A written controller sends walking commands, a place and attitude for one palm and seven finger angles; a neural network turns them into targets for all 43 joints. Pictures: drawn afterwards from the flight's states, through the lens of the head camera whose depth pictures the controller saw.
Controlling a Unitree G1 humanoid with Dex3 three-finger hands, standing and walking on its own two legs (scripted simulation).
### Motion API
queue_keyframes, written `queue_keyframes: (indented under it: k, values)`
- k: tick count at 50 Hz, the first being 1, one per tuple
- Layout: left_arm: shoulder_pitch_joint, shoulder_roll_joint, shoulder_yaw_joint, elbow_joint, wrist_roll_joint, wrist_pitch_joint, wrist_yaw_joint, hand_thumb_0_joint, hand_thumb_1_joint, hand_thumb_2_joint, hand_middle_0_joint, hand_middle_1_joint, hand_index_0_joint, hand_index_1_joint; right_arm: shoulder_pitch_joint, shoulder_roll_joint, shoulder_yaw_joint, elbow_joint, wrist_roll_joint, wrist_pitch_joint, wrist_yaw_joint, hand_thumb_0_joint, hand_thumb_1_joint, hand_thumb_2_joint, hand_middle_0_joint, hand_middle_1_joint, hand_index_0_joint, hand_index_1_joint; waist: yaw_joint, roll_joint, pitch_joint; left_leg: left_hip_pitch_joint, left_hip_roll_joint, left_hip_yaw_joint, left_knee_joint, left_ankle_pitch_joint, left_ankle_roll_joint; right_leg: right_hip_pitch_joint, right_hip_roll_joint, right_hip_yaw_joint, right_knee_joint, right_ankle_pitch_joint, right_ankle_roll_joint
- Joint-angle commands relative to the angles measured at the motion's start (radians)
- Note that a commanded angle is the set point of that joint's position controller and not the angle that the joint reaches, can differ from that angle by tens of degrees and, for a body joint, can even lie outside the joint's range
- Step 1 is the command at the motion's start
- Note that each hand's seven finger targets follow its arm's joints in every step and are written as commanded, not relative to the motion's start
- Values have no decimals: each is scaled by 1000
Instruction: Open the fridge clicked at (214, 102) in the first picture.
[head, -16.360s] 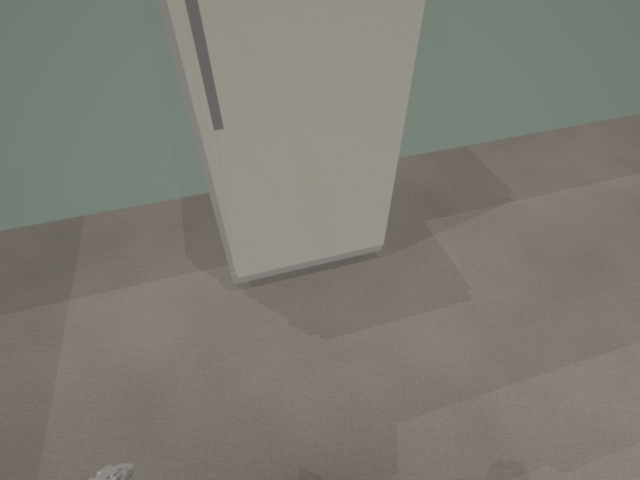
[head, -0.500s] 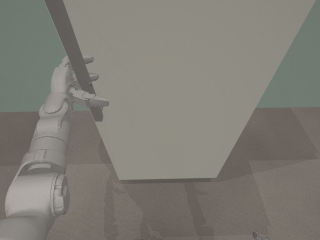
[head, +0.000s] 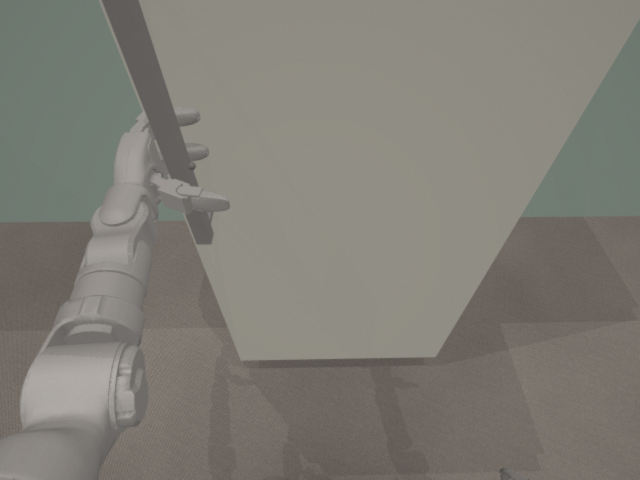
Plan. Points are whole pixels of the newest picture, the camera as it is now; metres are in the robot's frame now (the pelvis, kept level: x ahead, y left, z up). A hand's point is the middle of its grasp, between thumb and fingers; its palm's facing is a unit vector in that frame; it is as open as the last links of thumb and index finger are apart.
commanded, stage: grip the handle and tug to test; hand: left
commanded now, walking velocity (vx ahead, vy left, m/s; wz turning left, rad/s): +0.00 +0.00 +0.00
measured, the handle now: (175, 131) +0.50 +0.19 +0.17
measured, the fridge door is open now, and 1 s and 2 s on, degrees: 0 0 6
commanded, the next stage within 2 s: pull the door a little, standing still in 1.34 s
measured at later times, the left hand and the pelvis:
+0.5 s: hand (191, 165) +0.46 +0.17 +0.16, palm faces +0.07 -1.00 -0.02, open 7.3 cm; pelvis +0.01 +0.00 +0.00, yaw +0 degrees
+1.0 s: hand (190, 166) +0.45 +0.17 +0.16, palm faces +0.06 -1.00 -0.01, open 5.5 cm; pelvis +0.02 +0.00 +0.00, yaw -1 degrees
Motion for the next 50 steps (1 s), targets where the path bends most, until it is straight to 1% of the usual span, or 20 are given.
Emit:
queue_keyframes:
  k: [1,5,6,8,10,12,16,18,25,26,27,32,34,37,39,43,44,45,47,50]
  values:
    - [-508,192,31,-231,-6,-58,1,0,-267,400,-325,-1233,-325,-1233,12,-146,-51,-102,4,-38,-10,0,-900,-900,200,300,200,300,-19,-14,-328,43,-17,-55,-77,249,4,227,22,65,-36,227,-2]
    - [-481,138,-11,-277,-3,-53,3,0,-80,480,-345,-1260,-345,-1260,0,-138,-51,-112,5,-36,-9,0,-900,-900,200,300,200,300,-12,31,-339,82,-13,-58,-80,300,-2,222,25,59,-33,245,-5]
    - [-488,117,-28,-268,-4,-48,5,0,-33,500,-350,-1267,-350,-1267,1,-138,-50,-109,6,-35,-8,0,-900,-900,200,300,200,300,-21,8,-318,80,-12,-61,-80,288,-2,209,26,55,-37,233,-4]
    - [-500,146,-6,-309,-2,-51,13,0,60,540,-360,-1280,-360,-1280,-1,-141,-54,-111,4,-35,-9,0,-900,-900,200,300,200,300,-12,27,-343,94,-11,-63,-82,307,-3,222,25,58,-37,244,-6]
    - [-489,121,-21,-304,-3,-45,15,0,153,580,-370,-1293,-370,-1293,-3,-137,-52,-111,3,-36,-8,0,-900,-900,200,300,200,300,-12,13,-341,98,-11,-63,-83,315,-4,224,26,55,-37,250,-6]
    - [-453,157,13,-300,-1,-41,19,0,247,620,-380,-1307,-380,-1307,-1,-144,-55,-109,1,-32,-10,0,-900,-900,200,300,200,300,0,-5,-351,97,-12,-61,-81,338,-2,247,26,56,-35,273,-8]
    - [-490,127,-16,-304,-5,-36,15,0,433,700,-400,-1333,-400,-1333,-9,-138,-51,-108,4,-30,-11,0,-900,-900,200,300,200,300,-18,-9,-316,90,-12,-60,-86,302,0,228,25,56,-44,253,-5]
    - [-496,122,-24,-319,-3,-35,16,0,527,740,-410,-1347,-410,-1347,-11,-137,-51,-109,3,-30,-11,0,-900,-900,200,300,200,300,-13,25,-331,108,-12,-62,-85,334,-3,233,23,57,-40,271,-7]
    - [-413,149,14,-341,-11,-26,6,0,853,880,-445,-1393,-445,-1393,-17,-136,-53,-117,4,-23,-12,0,-900,-900,200,300,200,300,7,-10,-365,110,-12,-52,-82,390,-1,286,24,58,-37,338,-6]
    - [-433,109,-24,-356,-14,-23,1,0,900,900,-450,-1400,-450,-1400,-26,-131,-50,-121,4,-24,-11,0,-900,-900,200,300,200,300,-3,5,-353,111,-14,-47,-83,370,0,275,23,59,-42,329,-4]
    - [-425,150,13,-340,-11,-22,5,0,900,900,-450,-1400,-450,-1400,-21,-138,-52,-117,2,-22,-13,0,-900,-900,200,300,200,300,6,-11,-343,103,-14,-49,-84,364,1,283,22,59,-43,325,-6]
    - [-367,166,29,-368,-15,-13,0,0,900,900,-450,-1400,-450,-1400,-28,-138,-53,-126,5,-14,-14,0,-900,-900,200,300,200,300,17,-4,-354,112,-14,-41,-82,398,3,305,21,63,-42,363,-6]
    - [-403,132,-1,-381,-16,-8,1,0,900,900,-450,-1400,-450,-1400,-31,-132,-52,-125,6,-14,-14,0,-900,-900,200,300,200,300,5,-1,-344,116,-14,-44,-86,391,3,294,21,60,-45,357,-5]
    - [-341,179,42,-393,-13,-1,3,0,900,900,-450,-1400,-450,-1400,-33,-140,-55,-131,3,-7,-15,0,-900,-900,200,300,200,300,23,-2,-365,123,-13,-38,-86,410,4,318,20,64,-45,377,-6]
    - [-352,178,44,-387,-18,3,0,0,900,900,-450,-1400,-450,-1400,-37,-136,-52,-130,4,-6,-17,0,-900,-900,200,300,200,300,16,-24,-348,102,-13,-35,-91,384,6,323,18,66,-48,376,-3]
    - [-353,133,4,-422,-19,9,-1,0,900,900,-450,-1400,-450,-1400,-50,-132,-52,-140,6,-4,-17,0,-900,-900,200,300,200,300,14,11,-341,127,-10,-38,-93,411,3,309,19,61,-50,373,-4]
    - [-351,164,29,-409,-17,13,4,0,900,900,-450,-1400,-450,-1400,-44,-135,-54,-134,7,-2,-18,0,-900,-900,200,300,200,300,17,7,-335,122,-9,-40,-94,397,1,302,21,60,-52,355,-5]
    - [-365,149,17,-417,-18,14,3,0,900,900,-450,-1400,-450,-1400,-45,-134,-53,-135,5,-2,-18,0,-900,-900,200,300,200,300,12,5,-338,126,-10,-37,-95,397,2,302,20,62,-54,362,-4]
    - [-313,191,54,-421,-13,17,5,0,900,900,-450,-1400,-450,-1400,-45,-141,-55,-139,4,2,-19,0,-900,-900,200,300,200,300,33,9,-365,129,-11,-36,-94,413,2,327,19,65,-48,372,-7]
    - [-296,126,7,-422,-20,28,1,0,900,900,-450,-1400,-450,-1400,-54,-130,-51,-143,7,2,-17,0,-900,-900,200,300,200,300,24,5,-334,121,-11,-35,-97,403,1,316,20,60,-54,368,-6]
